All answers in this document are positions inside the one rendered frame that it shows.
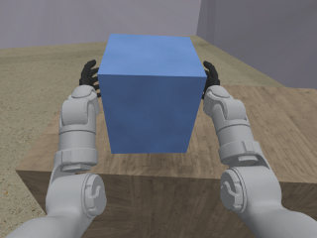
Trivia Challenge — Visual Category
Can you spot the robot right upper arm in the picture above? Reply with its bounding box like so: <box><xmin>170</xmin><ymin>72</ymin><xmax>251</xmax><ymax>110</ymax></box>
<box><xmin>220</xmin><ymin>166</ymin><xmax>317</xmax><ymax>238</ymax></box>

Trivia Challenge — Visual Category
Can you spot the robot left hand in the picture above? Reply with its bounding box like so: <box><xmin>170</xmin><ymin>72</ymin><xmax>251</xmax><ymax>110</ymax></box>
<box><xmin>78</xmin><ymin>59</ymin><xmax>101</xmax><ymax>98</ymax></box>

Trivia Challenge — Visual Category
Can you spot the carton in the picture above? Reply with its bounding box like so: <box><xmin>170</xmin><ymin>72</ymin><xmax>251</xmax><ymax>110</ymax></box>
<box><xmin>97</xmin><ymin>34</ymin><xmax>207</xmax><ymax>154</ymax></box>

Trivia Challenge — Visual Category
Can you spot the robot right forearm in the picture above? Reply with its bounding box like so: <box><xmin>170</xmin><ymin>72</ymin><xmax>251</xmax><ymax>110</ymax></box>
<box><xmin>203</xmin><ymin>85</ymin><xmax>282</xmax><ymax>199</ymax></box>

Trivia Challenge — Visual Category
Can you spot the robot left upper arm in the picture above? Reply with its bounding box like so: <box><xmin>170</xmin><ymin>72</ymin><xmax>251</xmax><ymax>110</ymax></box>
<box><xmin>5</xmin><ymin>173</ymin><xmax>107</xmax><ymax>238</ymax></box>

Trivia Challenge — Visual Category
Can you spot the robot right hand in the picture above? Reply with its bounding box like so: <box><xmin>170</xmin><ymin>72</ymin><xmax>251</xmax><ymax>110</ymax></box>
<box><xmin>201</xmin><ymin>60</ymin><xmax>220</xmax><ymax>99</ymax></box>

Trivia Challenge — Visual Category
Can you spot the robot left forearm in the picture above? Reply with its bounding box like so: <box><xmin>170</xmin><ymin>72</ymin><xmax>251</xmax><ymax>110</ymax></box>
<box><xmin>46</xmin><ymin>84</ymin><xmax>100</xmax><ymax>213</ymax></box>

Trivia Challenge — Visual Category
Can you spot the pedestal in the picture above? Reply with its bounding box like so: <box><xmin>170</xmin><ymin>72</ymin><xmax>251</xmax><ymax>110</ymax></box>
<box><xmin>15</xmin><ymin>81</ymin><xmax>317</xmax><ymax>238</ymax></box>

